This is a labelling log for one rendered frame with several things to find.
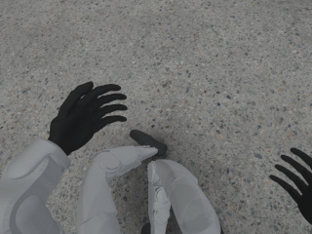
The right robot hand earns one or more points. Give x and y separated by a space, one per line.
304 201

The left robot foot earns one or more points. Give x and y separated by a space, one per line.
146 139

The robot left thigh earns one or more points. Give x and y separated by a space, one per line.
96 211

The left robot hand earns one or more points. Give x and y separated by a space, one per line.
80 115

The left robot forearm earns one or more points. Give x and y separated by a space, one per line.
25 186

